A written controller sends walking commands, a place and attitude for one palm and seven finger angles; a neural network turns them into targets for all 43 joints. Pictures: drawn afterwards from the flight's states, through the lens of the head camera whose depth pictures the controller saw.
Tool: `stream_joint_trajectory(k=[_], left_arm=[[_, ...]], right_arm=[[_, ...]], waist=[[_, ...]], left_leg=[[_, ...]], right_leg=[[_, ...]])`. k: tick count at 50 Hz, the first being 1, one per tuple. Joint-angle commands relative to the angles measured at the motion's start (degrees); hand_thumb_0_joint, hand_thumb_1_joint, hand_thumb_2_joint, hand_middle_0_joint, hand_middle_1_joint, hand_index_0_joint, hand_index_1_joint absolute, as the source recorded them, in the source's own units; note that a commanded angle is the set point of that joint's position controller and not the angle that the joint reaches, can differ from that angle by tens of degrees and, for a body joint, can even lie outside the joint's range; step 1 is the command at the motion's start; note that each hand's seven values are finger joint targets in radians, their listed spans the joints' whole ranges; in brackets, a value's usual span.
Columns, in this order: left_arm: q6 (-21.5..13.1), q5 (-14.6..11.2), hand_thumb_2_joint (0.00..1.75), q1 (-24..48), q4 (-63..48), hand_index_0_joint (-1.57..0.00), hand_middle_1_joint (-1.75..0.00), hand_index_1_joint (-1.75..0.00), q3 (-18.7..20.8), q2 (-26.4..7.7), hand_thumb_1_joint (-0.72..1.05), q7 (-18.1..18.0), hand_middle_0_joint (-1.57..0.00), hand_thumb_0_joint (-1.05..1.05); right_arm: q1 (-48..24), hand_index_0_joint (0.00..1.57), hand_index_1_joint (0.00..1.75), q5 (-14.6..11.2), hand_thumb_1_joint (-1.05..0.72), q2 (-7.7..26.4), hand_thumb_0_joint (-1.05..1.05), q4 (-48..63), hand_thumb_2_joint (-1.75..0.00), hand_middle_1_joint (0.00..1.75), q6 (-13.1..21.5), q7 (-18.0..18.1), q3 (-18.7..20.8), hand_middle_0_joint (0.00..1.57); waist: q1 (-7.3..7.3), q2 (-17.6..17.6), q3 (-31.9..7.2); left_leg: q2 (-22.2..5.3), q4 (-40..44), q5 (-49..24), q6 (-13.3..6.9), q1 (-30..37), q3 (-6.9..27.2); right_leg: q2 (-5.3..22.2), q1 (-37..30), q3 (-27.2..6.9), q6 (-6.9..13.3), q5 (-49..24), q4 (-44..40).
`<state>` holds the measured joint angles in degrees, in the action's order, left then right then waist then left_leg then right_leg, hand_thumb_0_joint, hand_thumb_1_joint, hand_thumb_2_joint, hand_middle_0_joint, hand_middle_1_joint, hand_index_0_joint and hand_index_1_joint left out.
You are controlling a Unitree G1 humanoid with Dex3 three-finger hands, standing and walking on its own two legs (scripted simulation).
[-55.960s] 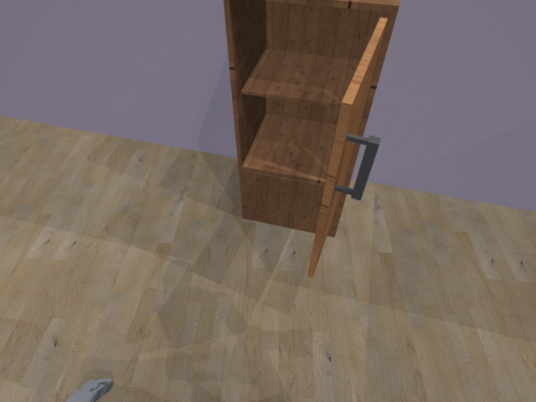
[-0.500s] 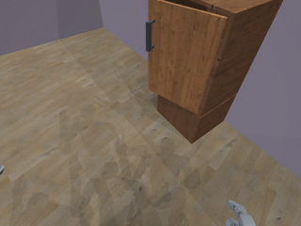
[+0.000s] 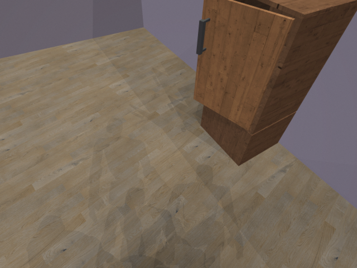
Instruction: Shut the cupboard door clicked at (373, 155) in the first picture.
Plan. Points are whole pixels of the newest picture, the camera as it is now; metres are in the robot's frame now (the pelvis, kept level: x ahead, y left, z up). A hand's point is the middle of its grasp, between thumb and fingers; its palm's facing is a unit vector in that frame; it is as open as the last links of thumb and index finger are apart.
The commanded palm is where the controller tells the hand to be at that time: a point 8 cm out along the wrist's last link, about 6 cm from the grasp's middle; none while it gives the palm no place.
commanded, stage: let the arm hang, fingers relaxed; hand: left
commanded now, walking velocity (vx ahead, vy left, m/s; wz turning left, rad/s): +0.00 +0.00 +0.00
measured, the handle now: (203, 36) +1.10 -0.06 +0.01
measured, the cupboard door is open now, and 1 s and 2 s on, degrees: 16 16 16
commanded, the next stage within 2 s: look to check the result in 0.60 s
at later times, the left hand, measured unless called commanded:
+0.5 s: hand out of the picture +0.02 +0.17 -0.17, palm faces +0.00 -0.98 -0.18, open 7.4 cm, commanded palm none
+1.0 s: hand out of the picture +0.02 +0.17 -0.17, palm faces +0.01 -0.98 -0.20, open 7.4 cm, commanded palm none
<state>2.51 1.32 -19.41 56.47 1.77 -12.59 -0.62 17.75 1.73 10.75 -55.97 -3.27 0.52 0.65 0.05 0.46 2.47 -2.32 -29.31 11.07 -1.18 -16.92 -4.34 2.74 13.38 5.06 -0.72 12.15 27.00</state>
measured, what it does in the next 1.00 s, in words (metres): stands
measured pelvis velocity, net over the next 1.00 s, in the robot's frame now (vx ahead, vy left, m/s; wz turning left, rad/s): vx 0.03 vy -0.01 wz -0.03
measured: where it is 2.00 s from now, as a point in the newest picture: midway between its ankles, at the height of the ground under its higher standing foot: outside the picture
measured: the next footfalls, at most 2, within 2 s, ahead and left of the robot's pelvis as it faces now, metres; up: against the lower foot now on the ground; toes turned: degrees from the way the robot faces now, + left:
none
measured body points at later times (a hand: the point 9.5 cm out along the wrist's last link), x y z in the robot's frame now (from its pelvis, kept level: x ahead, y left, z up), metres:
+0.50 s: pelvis +0.01 +0.00 +0.00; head +0.01 +0.01 +0.45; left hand +0.02 +0.23 -0.16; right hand +0.00 -0.22 -0.15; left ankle +0.05 +0.10 -0.74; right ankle +0.03 -0.14 -0.74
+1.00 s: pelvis +0.03 -0.01 +0.01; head +0.04 -0.01 +0.46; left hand +0.02 +0.22 -0.15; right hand +0.02 -0.22 -0.16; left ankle +0.05 +0.10 -0.74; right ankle +0.03 -0.14 -0.74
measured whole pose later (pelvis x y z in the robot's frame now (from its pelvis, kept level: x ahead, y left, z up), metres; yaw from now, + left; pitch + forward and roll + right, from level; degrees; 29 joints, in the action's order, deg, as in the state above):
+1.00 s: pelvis +0.03 -0.01 +0.01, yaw -2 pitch -2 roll +0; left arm 0.2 0.7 -16.7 65.4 0.7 -8.8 -1.7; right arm 15.7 0.8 8.3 -64.4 -0.8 1.4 0.3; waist -0.2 0.3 2.3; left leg -2.0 -23.6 11.1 -0.5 -10.8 -6.2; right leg 2.4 9.1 2.6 -1.2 12.5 23.3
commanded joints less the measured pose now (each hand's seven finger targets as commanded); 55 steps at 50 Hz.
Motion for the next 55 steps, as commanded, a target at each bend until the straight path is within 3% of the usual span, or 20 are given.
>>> stream_joint_trajectory(k=[1, 5, 9, 15, 19, 26, 38, 50, 55], left_arm=[[-2.1, 0.2, 0.90, -1.2, -0.5, -0.20, -0.30, -0.30, 0.7, -5.0, 0.90, -0.3, -0.20, 0.00], [-2.0, 0.1, 0.90, -0.7, 1.5, -0.20, -0.30, -0.30, 0.8, -5.3, 0.90, -0.5, -0.20, 0.00], [-2.2, 0.0, 0.90, -1.7, 3.4, -0.20, -0.30, -0.30, 0.8, -4.9, 0.90, -0.6, -0.20, 0.00], [-2.4, 0.0, 0.90, -2.2, 5.5, -0.20, -0.30, -0.30, 0.5, -4.0, 0.90, -0.9, -0.20, 0.00], [-2.5, 0.0, 0.90, -2.1, 5.9, -0.20, -0.30, -0.30, 0.4, -3.4, 0.90, -1.0, -0.20, 0.00], [-2.7, -0.1, 0.90, -0.9, 6.4, -0.20, -0.30, -0.30, 0.1, -2.5, 0.90, -1.1, -0.20, 0.00], [-3.2, -0.4, 0.90, -0.7, 6.9, -0.20, -0.30, -0.30, -0.1, -2.2, 0.90, -1.4, -0.20, 0.00], [-3.0, -0.4, 0.90, -1.0, 7.7, -0.20, -0.30, -0.30, -0.3, -1.8, 0.90, -1.4, -0.20, 0.00], [-3.1, -0.5, 0.90, -1.0, 7.9, -0.20, -0.30, -0.30, -0.2, -2.0, 0.90, -1.4, -0.20, 0.00]], right_arm=[[1.4, 0.20, 0.30, -0.3, -0.90, 6.9, 0.00, 1.7, -0.90, 0.30, 2.0, 0.5, 2.2, 0.20], [3.6, 0.20, 0.30, -0.3, -0.90, 6.1, 0.00, -0.9, -0.90, 0.30, 1.9, 0.5, 2.0, 0.20], [2.8, 0.20, 0.30, -0.4, -0.90, 6.5, 0.00, -2.5, -0.90, 0.30, 2.7, 0.7, 2.0, 0.20], [2.6, 0.20, 0.30, -0.6, -0.90, 5.7, 0.00, -4.3, -0.90, 0.30, 2.9, 0.9, 1.8, 0.20], [2.7, 0.20, 0.30, -0.6, -0.90, 4.9, 0.00, -5.0, -0.90, 0.30, 3.2, 0.9, 1.7, 0.20], [2.5, 0.20, 0.30, -0.7, -0.90, 3.9, 0.00, -5.5, -0.90, 0.30, 3.2, 1.0, 1.4, 0.20], [1.9, 0.20, 0.30, -0.9, -0.90, 3.2, 0.00, -6.4, -0.90, 0.30, 3.6, 1.2, 1.1, 0.20], [2.0, 0.20, 0.30, -0.9, -0.90, 2.9, 0.00, -7.3, -0.90, 0.30, 3.3, 1.3, 0.8, 0.20], [1.8, 0.20, 0.30, -1.0, -0.90, 3.1, 0.00, -7.4, -0.90, 0.30, 3.5, 1.4, 0.8, 0.20]], waist=[[-0.50, -3.3, 1.8], [-1.25, -3.7, 2.3], [-0.41, 0.0, 2.1], [-0.20, 0.3, 3.7], [-0.11, 1.2, 2.8], [-0.44, 1.1, 3.0], [-0.45, -0.6, 0.1], [-0.56, -0.7, 2.5], [-0.48, -0.1, 1.2]], left_leg=[[-3.3, 10.1, 15.4, -0.7, -0.7, 5.8], [-3.2, 8.7, 13.8, -0.8, 2.5, 5.0], [-4.3, 12.0, 14.6, -1.2, 0.5, 6.6], [-4.3, 13.2, 13.8, -0.9, 0.3, 6.3], [-4.2, 13.3, 11.9, -0.8, 0.3, 6.0], [-3.8, 12.7, 7.9, -0.2, 2.1, 5.0], [-4.2, 10.4, -2.6, -0.1, 6.7, 3.7], [-4.1, 11.3, -0.6, 0.2, 6.7, 3.3], [-4.4, 11.1, -2.6, 0.1, 7.5, 3.3]], right_leg=[[2.6, 3.6, -5.8, 2.5, 13.1, -8.7], [3.2, 8.1, -6.5, 2.7, 17.0, -9.9], [2.1, 4.9, -5.8, 2.4, 11.3, -7.5], [2.2, 4.3, -5.9, 2.2, 9.1, -7.6], [2.3, 2.3, -5.8, 2.1, 5.6, -7.2], [2.7, 1.9, -5.6, 1.9, 3.4, -7.8], [3.2, -0.3, -5.7, 1.8, -2.9, -7.9], [3.1, -0.1, -5.8, 1.7, -1.3, -9.0], [3.0, -1.3, -5.9, 1.8, -3.0, -8.6]])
